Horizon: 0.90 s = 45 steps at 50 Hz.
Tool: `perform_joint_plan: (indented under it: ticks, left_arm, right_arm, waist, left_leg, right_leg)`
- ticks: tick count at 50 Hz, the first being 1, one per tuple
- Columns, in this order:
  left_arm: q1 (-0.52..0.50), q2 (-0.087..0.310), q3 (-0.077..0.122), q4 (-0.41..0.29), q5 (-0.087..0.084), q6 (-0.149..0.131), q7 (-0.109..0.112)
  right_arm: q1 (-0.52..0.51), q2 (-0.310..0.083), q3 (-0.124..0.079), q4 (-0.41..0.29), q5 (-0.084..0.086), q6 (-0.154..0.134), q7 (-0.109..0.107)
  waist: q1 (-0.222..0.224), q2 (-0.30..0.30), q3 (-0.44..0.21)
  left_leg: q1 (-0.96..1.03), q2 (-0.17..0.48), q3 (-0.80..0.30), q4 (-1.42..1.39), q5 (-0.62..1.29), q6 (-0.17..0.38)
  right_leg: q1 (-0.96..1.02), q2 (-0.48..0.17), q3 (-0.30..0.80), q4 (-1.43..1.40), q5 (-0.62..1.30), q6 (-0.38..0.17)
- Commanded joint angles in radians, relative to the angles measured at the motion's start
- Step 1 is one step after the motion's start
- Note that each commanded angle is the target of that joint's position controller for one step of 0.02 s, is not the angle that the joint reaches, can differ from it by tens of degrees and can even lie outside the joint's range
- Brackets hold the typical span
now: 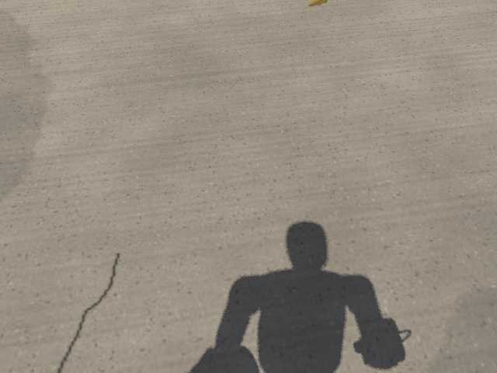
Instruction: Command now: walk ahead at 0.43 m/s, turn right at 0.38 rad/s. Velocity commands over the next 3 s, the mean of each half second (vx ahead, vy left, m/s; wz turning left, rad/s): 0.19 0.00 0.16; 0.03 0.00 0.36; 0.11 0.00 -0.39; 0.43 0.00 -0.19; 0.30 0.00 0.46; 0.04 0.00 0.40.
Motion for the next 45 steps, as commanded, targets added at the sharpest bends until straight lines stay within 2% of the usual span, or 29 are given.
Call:
perform_joint_plan:
  ticks: [1, 2, 4, 5, 6, 7, 8, 9, 10, 11, 12, 13, 14, 15, 16, 17, 18, 19, 20, 21, 22, 23, 26, 27, 28, 31, 33, 41, 45]
  left_arm:
    - [0.237, 0.174, 0.038, 0.017, 0.005, -0.027, 0.023]
    - [0.263, 0.169, 0.031, 0.038, 0.013, -0.034, 0.026]
    - [0.224, 0.149, 0.014, 0.064, 0.018, -0.046, 0.02]
    - [0.191, 0.133, 0.002, 0.079, 0.013, -0.05, 0.011]
    - [0.164, 0.112, -0.011, 0.1, -0.008, -0.037, 0.007]
    - [0.173, 0.091, -0.024, 0.124, -0.013, -0.029, 0.011]
    - [0.111, 0.106, -0.024, 0.098, -0.035, -0.014, 0.015]
    - [0.074, 0.135, -0.019, 0.091, -0.046, -0.006, 0.006]
    - [-0.005, 0.21, -0.002, 0.036, -0.053, -0.003, 0.001]
    - [-0.028, 0.284, 0.022, 0.033, -0.06, -0.016, -0.007]
    - [-0.053, 0.287, 0.034, 0.029, -0.086, -0.019, -0.009]
    - [-0.018, 0.264, 0.039, 0.026, -0.086, -0.022, -0.016]
    - [-0.011, 0.123, 0.012, -0.052, -0.037, -0.018, -0.048]
    - [0.153, 0.067, -0.004, -0.033, 0.022, -0.015, -0.061]
    - [0.092, 0.065, -0.009, -0.066, 0.021, 0.001, -0.059]
    - [0.006, 0.034, -0.024, -0.098, 0.031, 0.018, -0.044]
    - [-0.062, -0.008, -0.037, -0.124, 0.045, 0.034, -0.02]
    - [-0.074, -0.027, -0.046, -0.141, 0.046, 0.051, -0.004]
    - [-0.082, -0.034, -0.05, -0.155, 0.032, 0.063, 0.006]
    - [-0.099, -0.042, -0.053, -0.178, 0.026, 0.063, 0.02]
    - [-0.118, -0.046, -0.057, -0.192, 0.019, 0.06, 0.028]
    - [-0.132, -0.069, -0.069, -0.22, 0.028, 0.06, 0.039]
    - [-0.225, -0.023, -0.064, -0.279, 0.031, 0.055, 0.03]
    - [-0.207, 0.018, -0.043, -0.254, 0.029, 0.061, 0.033]
    - [-0.196, 0.021, -0.038, -0.246, 0.02, 0.068, 0.04]
    - [-0.265, 0.0, -0.037, -0.261, 0.011, 0.089, 0.038]
    - [-0.311, 0.005, -0.031, -0.269, 0.013, 0.097, 0.026]
    - [-0.326, 0.057, -0.011, -0.245, 0.005, 0.102, 0.015]
    - [-0.29, 0.048, -0.013, -0.211, 0.005, 0.11, 0.008]
  right_arm:
    - [-0.251, -0.035, -0.003, -0.195, -0.005, -0.02, -0.02]
    - [-0.312, -0.008, 0.012, -0.235, -0.003, -0.021, -0.026]
    - [-0.339, 0.013, 0.028, -0.285, 0.012, -0.02, -0.033]
    - [-0.371, 0.028, 0.04, -0.313, 0.015, -0.018, -0.032]
    - [-0.396, 0.062, 0.064, -0.359, 0.01, -0.006, -0.028]
    - [-0.415, 0.065, 0.071, -0.392, 0.012, 0.008, -0.022]
    - [-0.3, 0.081, 0.082, -0.387, 0.011, 0.035, -0.005]
    - [-0.215, 0.069, 0.073, -0.36, 0.021, 0.054, -0.001]
    - [-0.009, 0.031, 0.048, -0.268, 0.029, 0.061, 0.004]
    - [0.183, -0.01, 0.026, -0.204, 0.042, 0.06, 0.004]
    - [0.304, -0.046, 0.006, -0.149, 0.038, 0.053, 0.007]
    - [0.368, -0.133, -0.029, -0.103, 0.017, 0.04, 0.012]
    - [0.316, -0.296, -0.062, -0.081, 0.027, 0.049, -0.007]
    - [0.2, -0.257, -0.075, -0.117, 0.07, 0.051, -0.014]
    - [0.06, -0.194, -0.064, -0.13, 0.057, 0.05, -0.011]
    - [0.003, -0.105, -0.047, -0.099, 0.05, 0.045, -0.013]
    - [-0.002, -0.048, -0.036, -0.075, 0.04, 0.036, -0.016]
    - [0.022, -0.023, -0.032, -0.044, 0.034, 0.025, -0.018]
    - [0.048, -0.02, -0.033, -0.018, 0.032, 0.012, -0.018]
    - [0.069, -0.033, -0.037, 0.001, 0.032, -0.006, -0.013]
    - [0.102, -0.045, -0.037, 0.02, 0.038, -0.022, -0.012]
    - [0.107, -0.055, -0.04, 0.034, 0.042, -0.024, -0.013]
    - [0.116, -0.089, -0.054, -0.008, 0.042, -0.006, -0.036]
    - [0.131, -0.104, -0.063, -0.046, 0.049, -0.006, -0.04]
    - [0.163, -0.131, -0.074, -0.056, 0.048, -0.009, -0.045]
    - [0.212, -0.133, -0.081, -0.092, 0.053, 0.016, -0.058]
    - [0.229, -0.125, -0.082, -0.115, 0.05, 0.031, -0.06]
    - [0.263, -0.137, -0.082, -0.151, 0.054, 0.024, -0.055]
    - [0.278, -0.084, -0.053, -0.134, 0.048, 0.006, -0.052]
  waist:
    - [0.08, -0.094, 0.066]
    - [0.088, -0.094, 0.102]
    - [0.041, -0.072, 0.146]
    - [0.023, -0.057, 0.176]
    - [-0.007, -0.034, 0.182]
    - [0.005, -0.051, 0.173]
    - [-0.056, 0.001, 0.075]
    - [-0.076, -0.032, 0.001]
    - [-0.15, -0.103, -0.177]
    - [-0.228, -0.188, -0.279]
    - [-0.293, -0.176, -0.326]
    - [-0.315, -0.027, -0.316]
    - [-0.197, 0.457, -0.353]
    - [-0.089, 0.32, -0.448]
    - [-0.022, 0.174, -0.345]
    - [0.002, 0.0, -0.144]
    - [-0.001, -0.036, -0.028]
    - [0.016, -0.043, 0.018]
    - [0.024, -0.036, 0.03]
    - [0.015, 0.001, 0.002]
    - [0.017, -0.011, -0.017]
    - [0.04, -0.025, -0.025]
    - [-0.001, -0.027, -0.036]
    - [-0.029, -0.02, -0.093]
    - [-0.05, 0.003, -0.12]
    - [-0.103, 0.032, -0.104]
    - [-0.132, 0.043, -0.069]
    - [-0.135, 0.093, -0.052]
    - [-0.126, 0.082, -0.057]
  left_leg:
    - [-0.753, -0.017, -0.057, 0.527, -0.25, 0.05]
    - [-0.871, -0.032, -0.065, 0.665, -0.338, 0.077]
    - [-0.886, -0.038, -0.08, 0.676, -0.394, 0.123]
    - [-0.835, -0.037, -0.05, 0.595, -0.396, 0.132]
    - [-0.688, -0.019, -0.003, 0.376, -0.358, 0.143]
    - [-0.552, -0.036, 0.082, 0.274, -0.319, 0.136]
    - [-0.12, -0.03, 0.115, 0.052, -0.091, 0.162]
    - [0.15, -0.059, 0.14, -0.064, 0.012, 0.173]
    - [0.406, -0.134, 0.161, -0.074, 0.054, 0.17]
    - [0.532, -0.149, 0.135, -0.148, 0.089, 0.172]
    - [0.609, -0.179, 0.101, -0.337, 0.11, 0.186]
    - [0.683, -0.134, -0.12, -0.564, 0.192, 0.254]
    - [0.764, 0.147, -0.756, -0.943, 0.74, 0.373]
    - [0.725, 0.197, -0.997, -1.025, 0.759, 0.376]
    - [0.581, 0.16, -0.948, -1.035, 0.437, 0.377]
    - [0.42, 0.101, -0.818, -1.01, 0.182, 0.325]
    - [0.303, 0.048, -0.724, -0.988, 0.069, 0.306]
    - [0.247, 0.011, -0.6, -0.99, 0.067, 0.275]
    - [0.217, -0.005, -0.502, -1.002, 0.113, 0.259]
    - [0.255, -0.01, -0.476, -1.001, 0.212, 0.256]
    - [0.281, -0.02, -0.429, -1.007, 0.29, 0.242]
    - [0.29, -0.053, -0.349, -0.993, 0.341, 0.204]
    - [0.358, -0.101, -0.285, -1.049, 0.538, 0.165]
    - [0.471, -0.044, -0.356, -1.078, 0.688, 0.123]
    - [0.563, -0.005, -0.41, -1.077, 0.735, 0.101]
    - [0.682, -0.009, -0.454, -1.123, 0.534, 0.057]
    - [0.717, -0.008, -0.498, -1.165, 0.382, 0.066]
    - [0.858, 0.008, -0.547, -1.174, 0.501, 0.101]
    - [0.847, 0.016, -0.489, -1.171, 0.627, 0.104]
  right_leg:
    - [0.474, -0.479, 0.433, -0.037, 0.368, -0.262]
    - [0.499, -0.499, 0.401, -0.038, 0.438, -0.232]
    - [0.396, -0.478, 0.275, -0.08, 0.397, -0.127]
    - [0.293, -0.451, 0.214, -0.136, 0.325, -0.086]
    - [0.138, -0.378, 0.127, -0.207, 0.276, -0.028]
    - [0.049, -0.354, 0.085, -0.302, 0.339, -0.03]
    - [-0.127, -0.347, 0.01, -0.393, 0.542, -0.023]
    - [-0.175, -0.324, -0.053, -0.39, 0.735, -0.013]
    - [-0.128, -0.312, -0.118, -0.242, 1.274, -0.02]
    - [-0.03, -0.352, -0.116, -0.062, 1.576, 0.014]
    - [0.058, -0.355, -0.128, 0.173, 1.684, 0.043]
    - [0.001, -0.273, -0.093, 0.564, 1.237, 0.082]
    - [-0.32, 0.036, -0.078, 1.03, -0.109, 0.164]
    - [-0.338, -0.021, 0.108, 1.271, -0.08, 0.126]
    - [-0.397, -0.062, 0.027, 1.319, -0.035, 0.123]
    - [-0.485, -0.112, -0.015, 1.28, -0.013, 0.115]
    - [-0.559, -0.119, -0.04, 1.364, -0.033, 0.104]
    - [-0.59, -0.142, -0.039, 1.37, -0.027, 0.095]
    - [-0.601, -0.156, -0.047, 1.353, -0.015, 0.091]
    - [-0.644, -0.151, -0.068, 1.44, -0.019, 0.082]
    - [-0.671, -0.161, -0.065, 1.44, -0.007, 0.08]
    - [-0.67, -0.197, -0.033, 1.329, 0.026, 0.089]
    - [-0.633, -0.184, -0.105, 0.994, 0.083, 0.145]
    - [-0.64, -0.195, -0.106, 0.988, 0.119, 0.163]
    - [-0.695, -0.205, -0.084, 1.002, 0.135, 0.176]
    - [-0.773, -0.208, -0.059, 0.928, 0.143, 0.2]
    - [-0.809, -0.201, -0.044, 0.874, 0.156, 0.214]
    - [-0.793, -0.186, -0.023, 0.74, 0.102, 0.213]
    - [-0.685, -0.203, -0.042, 0.675, 0.068, 0.217]
Next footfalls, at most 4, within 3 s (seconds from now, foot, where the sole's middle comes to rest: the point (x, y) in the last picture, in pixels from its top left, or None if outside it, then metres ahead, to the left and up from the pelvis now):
0.26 left None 0.33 0.16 -0.61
1.18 right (273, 364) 0.46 0.01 -0.61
1.62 left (185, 315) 0.57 0.23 -0.61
2.06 right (274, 223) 0.85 0.02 -0.61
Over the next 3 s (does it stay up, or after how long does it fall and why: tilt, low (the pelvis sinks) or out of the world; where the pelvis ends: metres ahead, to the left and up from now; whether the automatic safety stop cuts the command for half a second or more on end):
stays up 0.95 0.11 0.16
